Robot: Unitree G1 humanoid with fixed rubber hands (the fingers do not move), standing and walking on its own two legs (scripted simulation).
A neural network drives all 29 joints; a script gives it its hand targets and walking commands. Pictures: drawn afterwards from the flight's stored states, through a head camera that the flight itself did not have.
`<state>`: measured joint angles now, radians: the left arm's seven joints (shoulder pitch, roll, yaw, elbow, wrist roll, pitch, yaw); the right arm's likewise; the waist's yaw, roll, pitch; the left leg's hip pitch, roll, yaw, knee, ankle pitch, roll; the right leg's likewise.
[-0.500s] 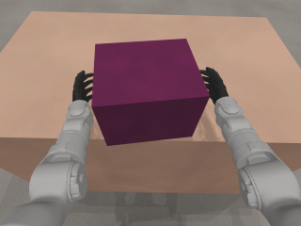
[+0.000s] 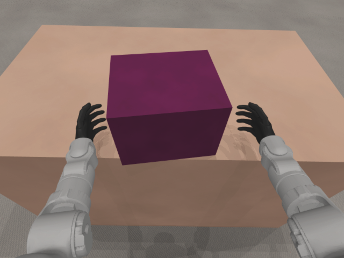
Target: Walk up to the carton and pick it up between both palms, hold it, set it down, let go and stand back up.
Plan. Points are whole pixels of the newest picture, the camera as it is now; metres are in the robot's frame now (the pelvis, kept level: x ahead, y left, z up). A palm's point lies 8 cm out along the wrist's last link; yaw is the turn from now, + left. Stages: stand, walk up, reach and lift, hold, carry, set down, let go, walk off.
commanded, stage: set down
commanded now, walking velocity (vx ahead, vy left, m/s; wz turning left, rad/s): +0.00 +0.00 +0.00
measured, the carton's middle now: (165, 107) +0.48 +0.05 +0.06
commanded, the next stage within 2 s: none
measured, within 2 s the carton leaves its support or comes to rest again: neither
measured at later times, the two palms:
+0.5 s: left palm (70, 154) +0.31 +0.24 +0.08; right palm (279, 165) +0.30 -0.21 +0.07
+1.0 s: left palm (55, 187) +0.24 +0.25 +0.07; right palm (295, 199) +0.23 -0.22 +0.07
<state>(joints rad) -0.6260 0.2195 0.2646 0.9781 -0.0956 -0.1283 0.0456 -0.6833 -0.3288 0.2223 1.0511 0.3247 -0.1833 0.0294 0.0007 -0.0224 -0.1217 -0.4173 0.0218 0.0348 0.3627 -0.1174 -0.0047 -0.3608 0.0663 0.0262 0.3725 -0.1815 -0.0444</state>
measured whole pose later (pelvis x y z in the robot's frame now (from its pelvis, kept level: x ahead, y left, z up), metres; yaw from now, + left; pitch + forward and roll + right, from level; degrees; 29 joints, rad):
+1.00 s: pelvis -0.04 +0.01 +0.00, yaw +0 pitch +7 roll -1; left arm -0.02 0.17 0.16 0.00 -0.14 0.33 0.12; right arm 0.03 -0.42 0.02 0.18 0.33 0.07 0.13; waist 0.00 -0.02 -0.15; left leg -0.41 0.01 0.03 0.36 -0.07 0.02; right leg -0.36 0.05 0.02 0.38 -0.14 -0.03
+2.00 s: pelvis +0.00 +0.02 +0.00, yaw +0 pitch +7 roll -1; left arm 0.30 0.11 0.00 -0.11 0.03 0.30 0.11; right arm 0.31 -0.43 -0.07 0.14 0.33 0.04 0.21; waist 0.00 -0.05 -0.10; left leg -0.35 -0.01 0.03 0.36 -0.13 0.04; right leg -0.28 0.05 0.03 0.33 -0.17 -0.02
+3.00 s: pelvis +0.02 +0.02 +0.00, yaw +0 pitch +9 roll +0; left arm 0.30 0.21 0.01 0.32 -0.01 0.09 0.03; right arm 0.28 -0.21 0.00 0.53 0.20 -0.23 0.07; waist 0.00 -0.05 -0.05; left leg -0.35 -0.01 0.03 0.35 -0.16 0.03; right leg -0.28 0.04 0.03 0.33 -0.21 -0.02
